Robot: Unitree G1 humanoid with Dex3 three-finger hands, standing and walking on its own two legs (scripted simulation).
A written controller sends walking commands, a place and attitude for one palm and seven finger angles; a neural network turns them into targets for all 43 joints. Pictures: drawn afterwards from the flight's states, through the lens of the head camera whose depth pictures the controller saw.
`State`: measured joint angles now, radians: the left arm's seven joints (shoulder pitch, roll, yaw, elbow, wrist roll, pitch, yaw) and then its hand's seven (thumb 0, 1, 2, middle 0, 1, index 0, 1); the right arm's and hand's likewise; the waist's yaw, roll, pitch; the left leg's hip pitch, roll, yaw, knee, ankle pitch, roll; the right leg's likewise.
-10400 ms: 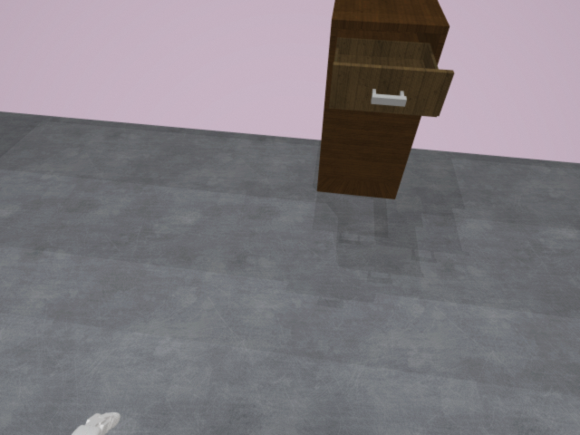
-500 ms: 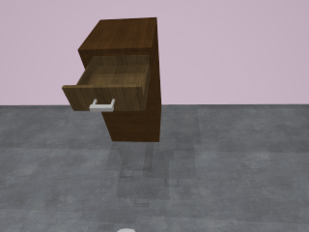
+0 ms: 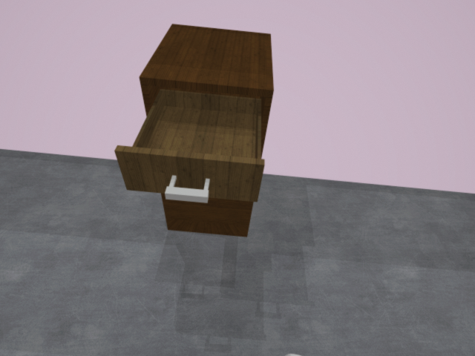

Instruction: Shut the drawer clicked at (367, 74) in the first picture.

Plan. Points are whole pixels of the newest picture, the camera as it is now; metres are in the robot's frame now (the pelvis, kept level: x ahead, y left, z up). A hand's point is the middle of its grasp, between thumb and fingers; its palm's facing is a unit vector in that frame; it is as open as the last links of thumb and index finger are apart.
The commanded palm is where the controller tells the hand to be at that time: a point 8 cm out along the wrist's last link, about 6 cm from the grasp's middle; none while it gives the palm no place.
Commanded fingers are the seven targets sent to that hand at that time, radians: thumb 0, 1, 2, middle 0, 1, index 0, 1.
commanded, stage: take the last steps up to it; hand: left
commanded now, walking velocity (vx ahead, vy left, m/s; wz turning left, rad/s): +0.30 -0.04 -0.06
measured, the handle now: (188, 187) +0.49 +0.16 -0.06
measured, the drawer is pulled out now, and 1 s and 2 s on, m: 0.29 0.29 0.29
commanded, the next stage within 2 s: come to a stop and stand still in 0.38 s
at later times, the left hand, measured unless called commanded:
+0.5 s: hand (191, 294) +0.29 +0.12 -0.19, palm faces -0.07 -0.98 -0.16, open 7.4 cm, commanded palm none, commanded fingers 0.00 0.90 0.90 -0.20 -0.30 -0.20 -0.30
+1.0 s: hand (154, 322) +0.22 +0.18 -0.18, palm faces +0.04 -0.97 -0.25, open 7.4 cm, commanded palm none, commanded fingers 0.00 0.90 0.90 -0.20 -0.30 -0.20 -0.30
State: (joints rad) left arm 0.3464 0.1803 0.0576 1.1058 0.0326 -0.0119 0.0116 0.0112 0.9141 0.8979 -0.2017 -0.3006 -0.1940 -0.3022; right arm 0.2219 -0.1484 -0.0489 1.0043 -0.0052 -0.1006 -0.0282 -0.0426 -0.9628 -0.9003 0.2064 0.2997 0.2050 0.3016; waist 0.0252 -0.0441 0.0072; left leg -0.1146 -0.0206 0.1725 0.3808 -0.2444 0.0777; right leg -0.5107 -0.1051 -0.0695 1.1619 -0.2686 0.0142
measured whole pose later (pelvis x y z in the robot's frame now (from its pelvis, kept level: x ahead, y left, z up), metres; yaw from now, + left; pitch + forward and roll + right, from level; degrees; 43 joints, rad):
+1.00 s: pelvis +0.18 -0.01 -0.01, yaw -2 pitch +0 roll +2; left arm 0.22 0.17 0.05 1.02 0.03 0.02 0.04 0.01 0.91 0.90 -0.21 -0.30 -0.20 -0.30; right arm 0.11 -0.19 -0.06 0.99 -0.01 0.02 -0.02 0.00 -0.91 -0.90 0.20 0.30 0.20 0.30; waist 0.05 0.00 0.06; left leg -0.23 0.01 0.01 0.60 -0.34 -0.05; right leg -0.35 -0.05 -0.11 0.52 -0.17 -0.05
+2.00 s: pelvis +0.14 +0.01 -0.01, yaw -2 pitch -1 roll -1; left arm 0.32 0.10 -0.01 1.12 0.02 -0.03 0.04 0.01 0.91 0.90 -0.21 -0.30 -0.20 -0.30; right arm 0.34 -0.14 0.00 1.09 -0.02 -0.01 -0.02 0.01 -0.91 -0.90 0.20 0.30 0.20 0.30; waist -0.03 0.05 0.02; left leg -0.25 0.04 0.00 0.55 -0.29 -0.01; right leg -0.23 0.02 -0.05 0.49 -0.26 -0.02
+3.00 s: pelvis +0.11 -0.02 -0.10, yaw +1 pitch +14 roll -1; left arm 0.61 0.18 0.12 -0.11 -0.22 -0.57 -0.13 0.03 0.90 0.90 -0.60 -0.72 -0.59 -0.73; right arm 0.12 -0.24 -0.04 0.50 0.00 -0.25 -0.03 0.01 -0.90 -0.90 0.20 0.30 0.20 0.30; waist 0.07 0.00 -0.14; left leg -0.89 0.03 -0.08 1.19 -0.53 -0.04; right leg -0.86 -0.01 -0.14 1.16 -0.54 -0.07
